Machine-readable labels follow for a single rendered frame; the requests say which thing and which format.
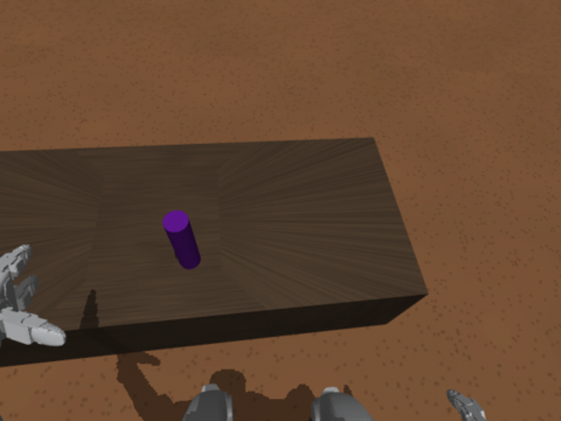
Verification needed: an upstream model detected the can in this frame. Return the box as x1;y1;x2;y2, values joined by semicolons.
162;210;201;269

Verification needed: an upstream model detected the left robot hand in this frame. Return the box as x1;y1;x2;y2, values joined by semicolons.
0;244;67;346

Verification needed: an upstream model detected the right robot hand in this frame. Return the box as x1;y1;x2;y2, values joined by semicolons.
447;389;487;421

